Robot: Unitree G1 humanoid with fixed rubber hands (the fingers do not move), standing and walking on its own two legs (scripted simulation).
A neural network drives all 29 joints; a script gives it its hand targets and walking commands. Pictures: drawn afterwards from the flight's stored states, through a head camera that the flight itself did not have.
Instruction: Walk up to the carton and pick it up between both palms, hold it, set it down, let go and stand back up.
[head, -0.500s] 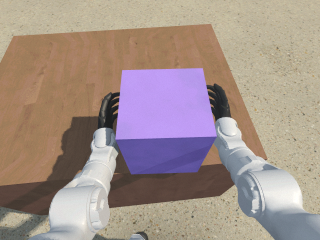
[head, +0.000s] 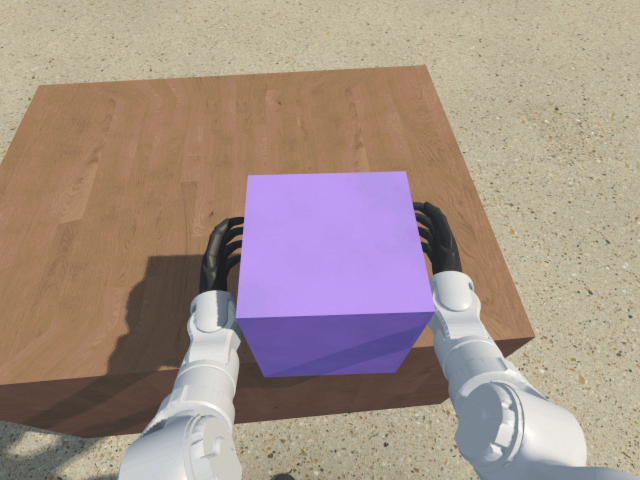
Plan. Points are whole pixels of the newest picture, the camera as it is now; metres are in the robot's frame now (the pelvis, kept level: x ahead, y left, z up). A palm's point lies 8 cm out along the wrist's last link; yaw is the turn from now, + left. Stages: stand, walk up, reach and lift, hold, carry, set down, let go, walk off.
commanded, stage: reach and lift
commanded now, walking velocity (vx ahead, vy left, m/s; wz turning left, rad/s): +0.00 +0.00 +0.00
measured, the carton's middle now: (328, 283) +0.39 +0.03 -0.05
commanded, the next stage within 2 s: none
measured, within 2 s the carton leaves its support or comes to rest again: leaves its support in 1.38 s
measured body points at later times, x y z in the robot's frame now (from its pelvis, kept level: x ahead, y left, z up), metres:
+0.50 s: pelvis +0.00 -0.01 +0.00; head +0.09 +0.01 +0.45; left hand +0.38 +0.18 +0.00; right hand +0.41 -0.12 +0.01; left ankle +0.03 +0.12 -0.74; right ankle -0.04 -0.14 -0.74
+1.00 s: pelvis +0.00 -0.01 +0.00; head +0.09 +0.01 +0.44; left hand +0.38 +0.18 +0.00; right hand +0.41 -0.12 +0.01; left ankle +0.03 +0.12 -0.74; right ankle -0.04 -0.14 -0.74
